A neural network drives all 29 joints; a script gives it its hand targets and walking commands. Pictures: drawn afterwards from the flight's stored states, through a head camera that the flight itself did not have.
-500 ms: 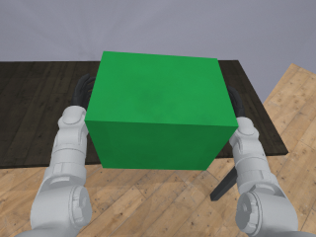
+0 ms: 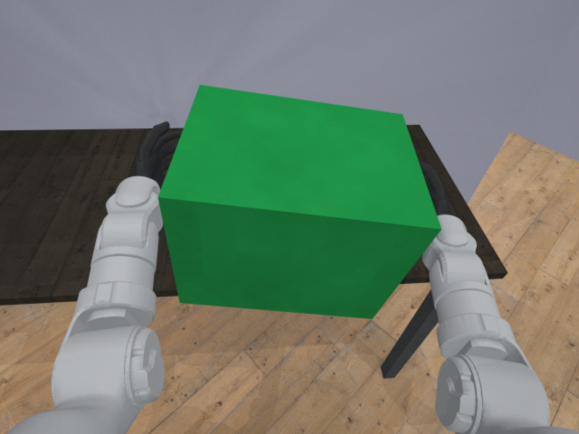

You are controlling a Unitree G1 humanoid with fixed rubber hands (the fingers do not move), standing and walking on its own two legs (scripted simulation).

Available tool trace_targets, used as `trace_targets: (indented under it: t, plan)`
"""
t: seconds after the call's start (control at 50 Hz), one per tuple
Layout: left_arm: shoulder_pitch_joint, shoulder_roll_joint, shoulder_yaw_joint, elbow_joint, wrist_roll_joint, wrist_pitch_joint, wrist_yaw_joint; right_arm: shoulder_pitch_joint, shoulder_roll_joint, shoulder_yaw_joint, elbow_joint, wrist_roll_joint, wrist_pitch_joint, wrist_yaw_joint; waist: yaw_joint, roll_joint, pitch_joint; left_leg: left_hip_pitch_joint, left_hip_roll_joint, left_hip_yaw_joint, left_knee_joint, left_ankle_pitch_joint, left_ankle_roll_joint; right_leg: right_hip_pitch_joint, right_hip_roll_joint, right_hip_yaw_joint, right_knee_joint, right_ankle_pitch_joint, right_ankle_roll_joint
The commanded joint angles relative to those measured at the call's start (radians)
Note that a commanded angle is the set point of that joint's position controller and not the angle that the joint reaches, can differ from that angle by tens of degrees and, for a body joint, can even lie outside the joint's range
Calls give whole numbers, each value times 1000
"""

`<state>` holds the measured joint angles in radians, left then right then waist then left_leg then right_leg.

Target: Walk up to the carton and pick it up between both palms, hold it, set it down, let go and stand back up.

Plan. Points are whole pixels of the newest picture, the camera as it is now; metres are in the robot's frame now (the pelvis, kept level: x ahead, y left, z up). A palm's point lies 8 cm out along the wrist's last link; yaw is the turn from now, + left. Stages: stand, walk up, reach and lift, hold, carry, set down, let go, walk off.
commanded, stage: reach and lift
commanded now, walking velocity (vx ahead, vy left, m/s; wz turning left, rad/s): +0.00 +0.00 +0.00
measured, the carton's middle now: (291, 208) +0.43 -0.01 +0.09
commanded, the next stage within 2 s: hold in 1.82 s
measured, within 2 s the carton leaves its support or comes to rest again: neither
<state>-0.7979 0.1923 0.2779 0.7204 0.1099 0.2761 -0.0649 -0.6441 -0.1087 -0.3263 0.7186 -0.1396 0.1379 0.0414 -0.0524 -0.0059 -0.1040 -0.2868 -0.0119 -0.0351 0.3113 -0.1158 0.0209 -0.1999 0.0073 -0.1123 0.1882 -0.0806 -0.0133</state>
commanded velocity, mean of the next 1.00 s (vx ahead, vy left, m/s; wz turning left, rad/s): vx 0.00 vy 0.00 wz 0.00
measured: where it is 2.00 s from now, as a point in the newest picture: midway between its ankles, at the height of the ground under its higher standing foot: outside the picture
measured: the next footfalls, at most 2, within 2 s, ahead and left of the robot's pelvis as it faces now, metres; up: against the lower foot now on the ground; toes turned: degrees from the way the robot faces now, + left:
none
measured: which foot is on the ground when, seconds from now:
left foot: down 0.00-1.00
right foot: down 0.00-1.00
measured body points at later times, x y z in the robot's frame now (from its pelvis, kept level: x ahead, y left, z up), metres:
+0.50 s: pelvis +0.02 +0.00 +0.00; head +0.00 +0.02 +0.45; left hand +0.43 +0.18 +0.18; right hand +0.39 -0.22 +0.14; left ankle +0.02 +0.10 -0.75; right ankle +0.00 -0.11 -0.75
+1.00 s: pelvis +0.00 -0.01 +0.00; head -0.04 +0.02 +0.45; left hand +0.40 +0.18 +0.22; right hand +0.37 -0.22 +0.19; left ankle +0.02 +0.10 -0.75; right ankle +0.00 -0.11 -0.75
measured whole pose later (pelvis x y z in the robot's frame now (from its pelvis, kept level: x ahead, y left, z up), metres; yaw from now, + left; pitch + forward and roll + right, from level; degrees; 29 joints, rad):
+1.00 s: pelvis +0.00 -0.01 +0.00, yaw +0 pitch +0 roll -1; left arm -0.70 0.17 0.30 0.24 0.14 0.70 -0.07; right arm -0.66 -0.20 -0.15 0.50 0.14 0.45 -0.01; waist -0.08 -0.02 -0.09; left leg -0.17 0.00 -0.03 0.30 -0.12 0.01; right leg -0.07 0.02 -0.10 0.15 -0.07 -0.02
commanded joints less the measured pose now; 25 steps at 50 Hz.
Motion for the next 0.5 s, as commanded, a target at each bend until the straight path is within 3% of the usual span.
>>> trace_targets:
  t: [0.0,0.12,0.22,0.28,0.38,0.48]
  plan:
    - [-520,-409,-248,-169,-47,2,-120,-706,357,275,-221,54,-39,52,-5,26,-363,56,10,-9,-41,74,0,294,-11,47,35,108,15]
    - [-473,-410,-276,-277,-59,57,-139,-656,340,315,-283,111,7,21,-32,36,-383,87,1,-20,-29,177,-6,368,-7,63,40,256,14]
    - [-438,-448,-358,-449,-94,90,-135,-639,343,407,-424,183,22,-10,-50,42,-489,124,-5,-34,2,344,-17,452,4,75,65,465,8]
    - [-430,-461,-386,-505,-108,112,-131,-653,336,453,-492,215,33,-21,-50,34,-501,119,-6,-41,11,387,-18,484,6,83,74,527,2]
    - [-398,-464,-406,-569,-107,170,-120,-659,297,484,-538,264,64,-22,-40,37,-430,170,3,-44,14,380,-34,413,15,74,53,445,-9]
    - [-365,-450,-370,-579,-79,246,-117,-634,239,463,-491,290,118,-11,-29,44,-325,242,14,-42,5,320,-55,299,26,60,10,293,-18]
